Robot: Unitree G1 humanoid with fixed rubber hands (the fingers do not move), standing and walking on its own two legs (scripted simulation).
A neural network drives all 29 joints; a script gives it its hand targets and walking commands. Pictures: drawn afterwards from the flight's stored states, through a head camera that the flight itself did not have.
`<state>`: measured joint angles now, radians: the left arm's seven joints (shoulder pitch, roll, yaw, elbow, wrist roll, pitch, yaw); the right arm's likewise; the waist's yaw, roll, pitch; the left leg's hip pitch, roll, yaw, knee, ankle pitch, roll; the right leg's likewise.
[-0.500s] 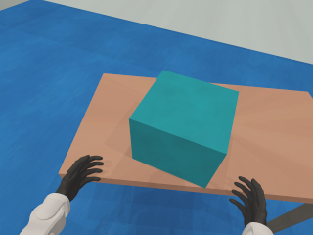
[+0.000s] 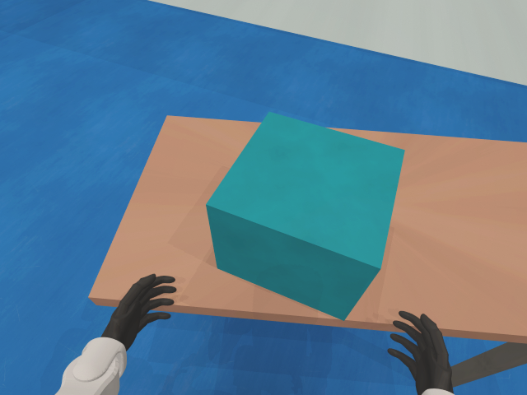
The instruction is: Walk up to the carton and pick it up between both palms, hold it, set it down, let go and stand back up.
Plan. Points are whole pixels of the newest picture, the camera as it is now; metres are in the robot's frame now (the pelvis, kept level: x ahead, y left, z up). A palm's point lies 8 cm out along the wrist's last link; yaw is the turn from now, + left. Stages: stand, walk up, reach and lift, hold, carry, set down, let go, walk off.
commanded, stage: set down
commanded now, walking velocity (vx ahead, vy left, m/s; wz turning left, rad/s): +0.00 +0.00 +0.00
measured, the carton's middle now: (305, 212) +0.41 +0.00 +0.02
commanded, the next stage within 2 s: let go in 1.70 s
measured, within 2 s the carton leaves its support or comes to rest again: neither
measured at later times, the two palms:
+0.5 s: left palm (131, 332) +0.19 +0.24 +0.00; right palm out of the picture +0.17 -0.20 -0.06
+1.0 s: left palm (136, 332) +0.19 +0.23 +0.00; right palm out of the picture +0.18 -0.21 -0.09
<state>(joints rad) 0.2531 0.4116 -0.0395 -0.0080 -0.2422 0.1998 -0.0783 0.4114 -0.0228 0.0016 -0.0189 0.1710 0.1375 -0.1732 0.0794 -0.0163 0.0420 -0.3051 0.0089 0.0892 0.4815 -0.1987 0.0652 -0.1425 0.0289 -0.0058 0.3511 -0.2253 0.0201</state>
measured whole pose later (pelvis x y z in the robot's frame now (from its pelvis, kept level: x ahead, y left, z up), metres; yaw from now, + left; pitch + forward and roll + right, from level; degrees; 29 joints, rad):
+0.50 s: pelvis +0.00 -0.01 +0.00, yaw +0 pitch +0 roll -2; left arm 0.27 0.32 -0.02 0.09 -0.14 0.12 -0.04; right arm 0.33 -0.11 0.00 0.33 0.10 -0.01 -0.05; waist 0.06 0.04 0.04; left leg -0.28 0.01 0.09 0.47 -0.20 0.05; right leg -0.13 0.03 -0.01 0.35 -0.23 0.01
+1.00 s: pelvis +0.01 -0.02 +0.00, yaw +0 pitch -1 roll -1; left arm 0.26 0.26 0.03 0.19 -0.09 0.06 -0.05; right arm 0.26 -0.14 0.00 0.51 0.04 -0.04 -0.02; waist 0.06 0.07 0.04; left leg -0.23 0.01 0.09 0.44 -0.20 0.04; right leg -0.08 0.03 -0.01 0.35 -0.25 0.00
